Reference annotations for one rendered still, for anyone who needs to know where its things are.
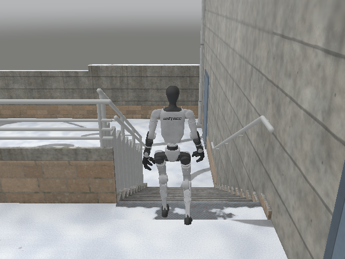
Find stairs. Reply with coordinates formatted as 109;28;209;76
122;187;253;202

